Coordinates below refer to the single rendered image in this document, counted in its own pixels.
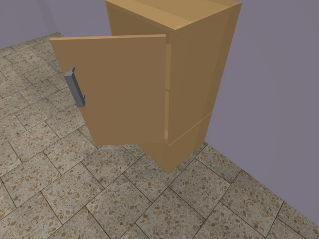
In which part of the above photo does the handle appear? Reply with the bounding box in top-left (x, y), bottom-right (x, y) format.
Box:
top-left (64, 66), bottom-right (85, 108)

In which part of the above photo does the cupboard door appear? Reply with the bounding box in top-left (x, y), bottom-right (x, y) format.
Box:
top-left (49, 34), bottom-right (166, 146)

